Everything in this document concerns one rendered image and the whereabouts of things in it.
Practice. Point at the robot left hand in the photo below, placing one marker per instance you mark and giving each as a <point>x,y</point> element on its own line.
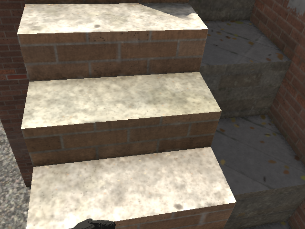
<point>95,224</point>

